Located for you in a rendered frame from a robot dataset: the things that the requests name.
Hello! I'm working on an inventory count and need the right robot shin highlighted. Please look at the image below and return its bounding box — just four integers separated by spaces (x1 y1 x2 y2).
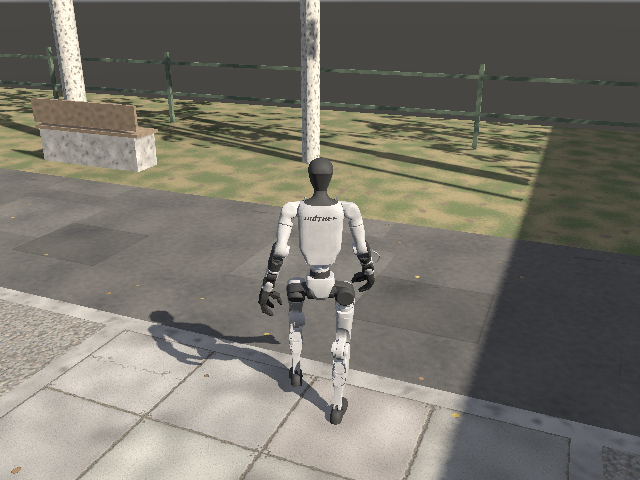
332 343 350 411

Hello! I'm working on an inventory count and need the robot right hand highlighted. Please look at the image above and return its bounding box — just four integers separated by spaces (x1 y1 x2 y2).
351 270 375 292

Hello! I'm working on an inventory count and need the right robot forearm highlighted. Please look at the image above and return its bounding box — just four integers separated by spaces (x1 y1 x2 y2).
357 240 374 275

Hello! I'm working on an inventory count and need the left robot upper arm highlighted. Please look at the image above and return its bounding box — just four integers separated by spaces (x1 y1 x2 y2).
274 201 300 258

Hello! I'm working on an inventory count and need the left robot forearm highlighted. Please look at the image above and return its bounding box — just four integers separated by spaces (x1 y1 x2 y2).
261 242 283 292

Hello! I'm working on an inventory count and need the left robot thigh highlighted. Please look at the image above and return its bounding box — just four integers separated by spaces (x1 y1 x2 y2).
286 277 307 328

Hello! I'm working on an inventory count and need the robot left hand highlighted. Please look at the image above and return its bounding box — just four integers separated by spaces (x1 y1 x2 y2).
258 288 282 316

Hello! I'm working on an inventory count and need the right robot upper arm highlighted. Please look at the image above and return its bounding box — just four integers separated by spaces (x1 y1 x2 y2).
341 201 368 255

